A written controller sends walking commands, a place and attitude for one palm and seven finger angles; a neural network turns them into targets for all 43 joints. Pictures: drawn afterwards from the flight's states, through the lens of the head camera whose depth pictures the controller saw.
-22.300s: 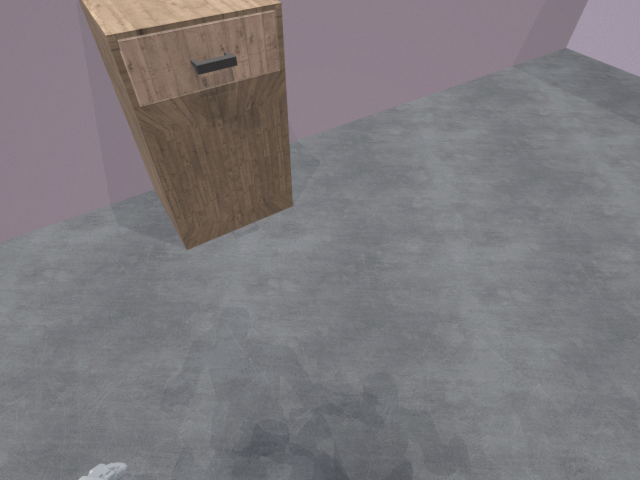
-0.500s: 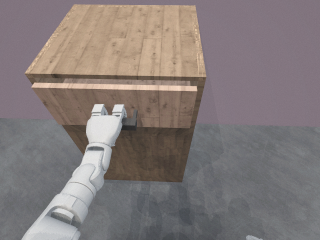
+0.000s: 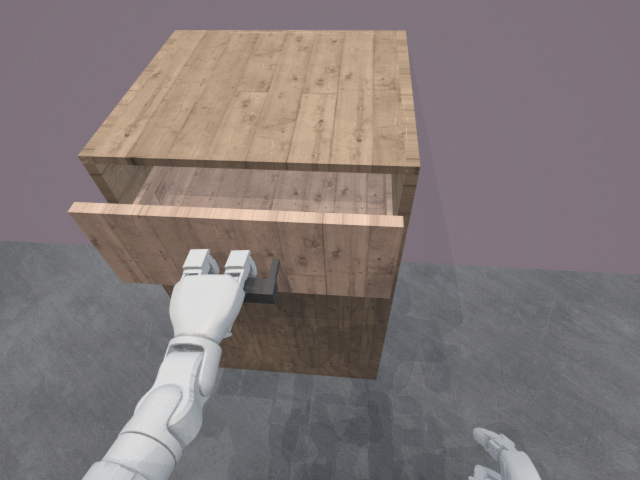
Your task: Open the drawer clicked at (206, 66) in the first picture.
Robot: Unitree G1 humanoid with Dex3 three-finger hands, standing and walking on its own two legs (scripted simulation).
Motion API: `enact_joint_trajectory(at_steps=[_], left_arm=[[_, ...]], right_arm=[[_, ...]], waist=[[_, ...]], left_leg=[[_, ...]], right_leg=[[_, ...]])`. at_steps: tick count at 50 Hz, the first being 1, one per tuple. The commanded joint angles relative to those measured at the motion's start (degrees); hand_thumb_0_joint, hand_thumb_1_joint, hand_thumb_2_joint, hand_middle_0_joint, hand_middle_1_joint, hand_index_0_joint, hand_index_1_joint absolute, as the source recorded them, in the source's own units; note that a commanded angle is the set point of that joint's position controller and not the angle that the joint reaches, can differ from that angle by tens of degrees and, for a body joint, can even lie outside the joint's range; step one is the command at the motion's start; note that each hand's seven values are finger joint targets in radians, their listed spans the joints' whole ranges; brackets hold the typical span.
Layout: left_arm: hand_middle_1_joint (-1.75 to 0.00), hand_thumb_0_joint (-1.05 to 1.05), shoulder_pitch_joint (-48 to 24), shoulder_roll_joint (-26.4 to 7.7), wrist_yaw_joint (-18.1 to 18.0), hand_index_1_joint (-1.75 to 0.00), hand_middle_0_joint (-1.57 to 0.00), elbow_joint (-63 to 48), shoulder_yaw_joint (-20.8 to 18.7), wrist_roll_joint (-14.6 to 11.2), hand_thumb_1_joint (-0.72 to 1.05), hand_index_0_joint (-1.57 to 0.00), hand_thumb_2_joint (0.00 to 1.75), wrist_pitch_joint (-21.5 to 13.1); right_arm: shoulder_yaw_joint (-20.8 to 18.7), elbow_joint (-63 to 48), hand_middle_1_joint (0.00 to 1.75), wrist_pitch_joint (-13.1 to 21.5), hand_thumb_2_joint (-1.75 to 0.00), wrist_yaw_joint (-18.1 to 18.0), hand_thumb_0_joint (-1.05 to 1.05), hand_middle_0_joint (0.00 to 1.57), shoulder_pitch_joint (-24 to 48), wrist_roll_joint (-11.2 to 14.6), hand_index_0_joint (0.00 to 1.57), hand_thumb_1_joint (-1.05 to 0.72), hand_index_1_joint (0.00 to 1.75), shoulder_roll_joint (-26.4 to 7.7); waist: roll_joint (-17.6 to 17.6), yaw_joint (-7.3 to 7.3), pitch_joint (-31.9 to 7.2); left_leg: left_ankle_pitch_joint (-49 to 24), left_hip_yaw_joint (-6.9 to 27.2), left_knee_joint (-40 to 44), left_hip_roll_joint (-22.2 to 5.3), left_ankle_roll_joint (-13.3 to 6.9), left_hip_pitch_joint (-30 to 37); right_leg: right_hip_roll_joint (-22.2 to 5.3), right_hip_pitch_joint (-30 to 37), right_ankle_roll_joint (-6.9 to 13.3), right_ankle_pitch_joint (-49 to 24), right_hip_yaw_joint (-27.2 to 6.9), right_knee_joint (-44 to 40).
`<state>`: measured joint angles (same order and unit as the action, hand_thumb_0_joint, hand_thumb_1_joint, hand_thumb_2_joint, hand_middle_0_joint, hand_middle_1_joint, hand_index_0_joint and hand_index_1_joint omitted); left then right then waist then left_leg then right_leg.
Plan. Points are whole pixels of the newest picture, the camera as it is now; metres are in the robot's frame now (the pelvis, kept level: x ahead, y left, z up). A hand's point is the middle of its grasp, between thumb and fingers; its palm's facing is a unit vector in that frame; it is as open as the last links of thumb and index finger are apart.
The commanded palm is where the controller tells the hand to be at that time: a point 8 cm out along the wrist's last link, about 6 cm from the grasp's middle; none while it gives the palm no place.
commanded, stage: pull the drawer open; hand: left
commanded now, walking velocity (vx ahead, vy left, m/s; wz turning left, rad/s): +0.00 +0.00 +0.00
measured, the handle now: (237, 276) +0.39 +0.16 +0.00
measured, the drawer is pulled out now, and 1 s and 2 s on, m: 0.10 0.22 0.30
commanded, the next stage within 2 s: open the thumb to release the handle in 1.88 s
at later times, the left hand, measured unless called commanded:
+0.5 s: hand (214, 353) +0.28 +0.16 +0.00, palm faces +0.03 -0.10 -0.99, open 7.6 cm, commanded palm +0.22 +0.18 +0.04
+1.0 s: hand (199, 412) +0.21 +0.16 +0.00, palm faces +0.04 -0.12 -0.99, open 7.6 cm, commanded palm +0.16 +0.17 +0.04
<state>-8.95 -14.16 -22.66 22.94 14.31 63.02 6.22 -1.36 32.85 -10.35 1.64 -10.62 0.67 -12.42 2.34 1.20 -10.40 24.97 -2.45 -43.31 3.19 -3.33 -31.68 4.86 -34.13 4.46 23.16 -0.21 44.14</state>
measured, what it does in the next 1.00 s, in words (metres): stands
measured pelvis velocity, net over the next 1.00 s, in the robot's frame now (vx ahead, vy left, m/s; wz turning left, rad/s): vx -0.01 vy -0.02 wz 0.00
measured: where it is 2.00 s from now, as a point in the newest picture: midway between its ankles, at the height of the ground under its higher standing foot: outside the picture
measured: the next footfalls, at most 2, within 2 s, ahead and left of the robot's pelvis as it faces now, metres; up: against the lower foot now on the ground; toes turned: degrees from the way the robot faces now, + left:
none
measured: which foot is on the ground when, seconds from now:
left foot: down 0.00-1.00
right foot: down 0.00-1.00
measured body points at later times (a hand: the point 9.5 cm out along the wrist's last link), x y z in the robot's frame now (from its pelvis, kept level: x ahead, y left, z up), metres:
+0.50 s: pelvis -0.01 -0.02 +0.00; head +0.02 -0.04 +0.45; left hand +0.27 +0.17 +0.05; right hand +0.17 -0.24 -0.11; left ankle -0.04 +0.08 -0.71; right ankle -0.02 -0.07 -0.71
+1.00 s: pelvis -0.01 -0.02 -0.01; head +0.02 -0.05 +0.44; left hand +0.20 +0.17 +0.05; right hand +0.20 -0.23 -0.11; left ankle -0.04 +0.08 -0.71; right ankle -0.02 -0.07 -0.71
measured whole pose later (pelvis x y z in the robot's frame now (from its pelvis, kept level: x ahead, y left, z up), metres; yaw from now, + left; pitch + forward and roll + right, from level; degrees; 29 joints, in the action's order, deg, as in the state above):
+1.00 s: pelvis -0.01 -0.02 -0.01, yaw +0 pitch +12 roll +2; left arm 20.2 -16.5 -25.7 -1.6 10.9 63.4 0.8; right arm 0.0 30.6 -6.9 2.4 -6.6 -0.9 -12.8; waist 1.8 3.8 -9.4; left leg 26.2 -3.1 -47.1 3.1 -1.9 -32.5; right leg 5.0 -36.1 5.8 25.2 -0.5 50.0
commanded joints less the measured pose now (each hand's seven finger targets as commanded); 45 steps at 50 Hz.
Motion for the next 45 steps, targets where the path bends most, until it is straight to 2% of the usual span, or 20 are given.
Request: enact_joint_trajectory(at_steps=[1,3,5,7,8,10,18,20,22,24,25,28,31,33,36,39,40,41,43,45], left_arm=[[-1.35,0.00,-0.94,-3.65,-0.82,-1.35,-0.40,-10.24,-2.66,-1.31,0.90,-0.40,0.90,-0.72],[-1.35,0.00,0.54,-4.13,-1.11,-1.35,-0.40,-10.70,-3.18,-1.26,0.90,-0.40,0.90,-0.75],[-1.35,0.00,-0.77,-4.24,-1.33,-1.35,-0.40,-12.57,-3.06,-0.57,0.90,-0.40,0.90,-0.78],[-1.35,0.00,-0.04,-4.70,-1.67,-1.35,-0.40,-11.97,-3.56,-0.39,0.90,-0.40,0.90,-0.59],[-1.35,0.00,-0.35,-3.73,-1.65,-1.35,-0.40,-12.13,-2.35,-0.33,0.90,-0.40,0.90,-0.47],[-1.35,0.00,0.58,-5.56,-1.83,-1.35,-0.40,-12.63,-4.17,-0.29,0.90,-0.40,0.90,-0.58],[-1.35,0.00,5.14,-6.82,-1.12,-1.35,-0.40,-13.08,-5.41,-1.18,0.90,-0.40,0.90,-1.03],[-1.35,0.00,6.39,-9.10,-0.98,-1.35,-0.40,-13.42,-7.81,-1.34,0.90,-0.40,0.90,-1.33],[-1.35,0.00,9.07,-7.52,-0.95,-1.35,-0.40,-15.25,-6.54,-1.34,0.90,-0.40,0.90,-1.75],[-1.35,0.00,10.80,-7.95,-0.96,-1.35,-0.40,-16.06,-7.13,-1.47,0.90,-0.40,0.90,-1.99],[-1.35,0.00,13.05,-8.19,-0.88,-1.35,-0.40,-17.10,-7.77,-1.78,0.90,-0.40,0.90,-2.24],[-1.35,0.00,17.05,-7.19,-1.19,-1.35,-0.40,-20.36,-6.98,-1.81,0.90,-0.40,0.90,-2.77],[-1.35,0.00,20.70,-7.97,-1.73,-1.35,-0.40,-23.33,-8.02,-1.84,0.90,-0.40,0.90,-3.41],[-1.35,0.00,23.17,-6.32,-2.06,-1.35,-0.40,-24.67,-6.53,-1.72,0.90,-0.40,0.90,-3.38],[-1.35,0.00,22.36,-7.83,-2.90,-1.35,-0.40,-26.86,-7.98,-1.06,0.90,-0.40,0.90,-3.29],[-1.35,0.00,26.23,-6.92,-3.45,-1.35,-0.40,-28.31,-7.35,-0.77,0.90,-0.40,0.90,-3.55],[-1.35,0.00,26.53,-8.11,-3.66,-1.35,-0.40,-29.41,-8.50,-0.81,0.90,-0.40,0.90,-3.78],[-1.35,0.00,26.74,-7.13,-3.85,-1.35,-0.40,-29.89,-7.34,-0.57,0.90,-0.40,0.90,-3.75],[-1.35,0.00,28.52,-6.72,-4.08,-1.35,-0.40,-30.51,-7.03,-0.56,0.90,-0.40,0.90,-3.93],[-1.35,0.00,29.91,-7.63,-4.30,-1.35,-0.40,-31.30,-8.08,-0.57,0.90,-0.40,0.90,-4.26]], right_arm=[[-2.24,-8.28,0.30,2.76,-0.90,0.15,0.00,0.20,4.02,-0.35,0.20,-0.90,0.30,-6.46],[-2.04,-8.43,0.30,3.06,-0.90,-0.01,0.00,0.20,4.61,-0.33,0.20,-0.90,0.30,-6.33],[-2.15,-8.36,0.30,3.07,-0.90,-0.05,0.00,0.20,5.35,-0.41,0.20,-0.90,0.30,-6.51],[-2.04,-8.23,0.30,3.27,-0.90,-0.18,0.00,0.20,5.34,-0.42,0.20,-0.90,0.30,-6.28],[-1.98,-8.22,0.30,3.29,-0.90,-0.23,0.00,0.20,5.52,-0.56,0.20,-0.90,0.30,-6.35],[-1.93,-8.24,0.30,3.47,-0.90,-0.51,0.00,0.20,5.95,-0.54,0.20,-0.90,0.30,-6.46],[-1.15,-8.81,0.30,4.24,-0.90,-1.31,0.00,0.20,7.16,-0.37,0.20,-0.90,0.30,-6.08],[-0.89,-8.76,0.30,4.41,-0.90,-1.61,0.00,0.20,7.84,-0.31,0.20,-0.90,0.30,-6.26],[-0.83,-9.25,0.30,4.71,-0.90,-1.45,0.00,0.20,7.88,-0.44,0.20,-0.90,0.30,-5.80],[-0.83,-9.24,0.30,4.96,-0.90,-1.21,0.00,0.20,8.07,-0.45,0.20,-0.90,0.30,-5.83],[-0.82,-9.56,0.30,5.09,-0.90,-1.17,0.00,0.20,8.69,-0.53,0.20,-0.90,0.30,-5.92],[-0.85,-10.00,0.30,5.57,-0.90,-0.64,0.00,0.20,8.82,-0.68,0.20,-0.90,0.30,-5.55],[-0.71,-10.26,0.30,5.88,-0.90,-0.29,0.00,0.20,9.62,-0.92,0.20,-0.90,0.30,-5.55],[-0.77,-10.58,0.30,5.95,-0.90,0.06,0.00,0.20,9.75,-0.98,0.20,-0.90,0.30,-5.41],[-0.86,-10.66,0.30,5.98,-0.90,0.04,0.00,0.20,9.92,-1.26,0.20,-0.90,0.30,-5.67],[-0.75,-10.95,0.30,6.22,-0.90,0.33,0.00,0.20,9.90,-1.47,0.20,-0.90,0.30,-5.39],[-0.82,-11.04,0.30,6.13,-0.90,0.38,0.00,0.20,10.12,-1.37,0.20,-0.90,0.30,-5.64],[-0.79,-11.21,0.30,6.11,-0.90,0.49,0.00,0.20,10.19,-1.51,0.20,-0.90,0.30,-5.34],[-0.76,-11.48,0.30,6.20,-0.90,0.60,0.00,0.20,10.12,-1.57,0.20,-0.90,0.30,-5.29],[-0.67,-11.51,0.30,6.23,-0.90,0.73,0.00,0.20,10.43,-1.71,0.20,-0.90,0.30,-5.38]], waist=[[-6.71,0.45,-12.35],[-7.14,0.62,-11.06],[-5.20,0.56,-10.59],[-6.20,0.55,-9.95],[-5.66,0.28,-9.32],[-6.23,0.93,-9.91],[-7.65,1.52,-7.73],[-7.33,2.13,-8.41],[-5.56,2.63,-9.67],[-6.85,2.32,-8.69],[-6.60,3.03,-9.74],[-6.52,2.86,-9.71],[-6.39,3.12,-9.95],[-6.62,2.84,-8.53],[-6.36,2.67,-7.92],[-6.39,3.05,-8.13],[-5.46,3.05,-8.62],[-5.33,2.97,-8.31],[-6.00,3.00,-7.98],[-6.50,3.14,-7.95]], left_leg=[[-27.00,2.85,2.08,-0.78,1.35,4.22],[-23.73,2.65,2.45,-0.40,1.38,3.09],[-22.54,2.73,2.65,-0.48,1.41,3.60],[-20.95,2.53,2.55,-0.41,1.32,3.20],[-20.18,2.58,2.69,-0.36,1.31,3.14],[-18.91,2.46,2.86,-0.22,1.34,2.81],[-15.06,1.97,3.49,0.46,1.31,0.29],[-14.87,1.92,3.61,0.59,1.49,-0.21],[-15.84,1.76,3.69,0.61,1.63,0.40],[-16.04,1.92,3.51,0.50,1.69,0.39],[-16.57,1.90,3.51,0.54,1.78,0.50],[-17.44,2.04,3.10,0.48,1.95,0.66],[-17.24,2.12,2.73,0.67,2.07,0.25],[-16.66,2.24,2.36,0.65,2.02,0.20],[-15.47,2.23,1.83,0.53,1.89,0.26],[-15.45,2.42,1.00,0.47,1.95,0.34],[-16.33,2.46,0.62,0.54,1.96,0.68],[-16.23,2.41,0.29,0.47,1.91,0.82],[-15.32,2.62,-0.21,0.48,1.87,0.27],[-15.63,2.74,-0.88,0.42,1.93,0.06]], right_leg=[[-2.87,13.91,-1.42,-32.45,-5.01,-3.35],[-2.94,13.96,-1.51,-31.04,-5.43,-3.77],[-2.62,12.45,-1.03,-26.99,-5.38,-4.06],[-2.62,12.01,-1.13,-25.13,-5.30,-4.26],[-2.69,11.54,-1.16,-24.55,-5.38,-4.50],[-2.71,12.20,-1.16,-23.04,-5.65,-4.79],[-3.78,14.08,-2.07,-23.17,-7.48,-6.06],[-3.97,15.22,-2.23,-24.99,-8.54,-6.05],[-4.07,15.99,-2.15,-26.46,-8.38,-5.31],[-3.99,15.53,-2.22,-27.58,-8.59,-5.19],[-4.25,16.78,-2.36,-29.77,-8.73,-5.03],[-4.46,16.84,-2.52,-33.20,-9.22,-4.10],[-4.73,17.31,-2.72,-35.46,-9.84,-3.49],[-4.40,15.69,-2.49,-32.28,-9.32,-3.46],[-4.16,13.82,-2.34,-28.78,-9.50,-3.65],[-3.97,12.93,-2.18,-27.63,-9.32,-2.89],[-3.76,12.77,-1.92,-28.48,-9.12,-2.42],[-3.86,12.10,-1.98,-28.06,-9.03,-2.22],[-3.74,11.35,-1.96,-25.86,-8.89,-2.01],[-3.66,10.91,-1.96,-27.50,-9.34,-1.57]])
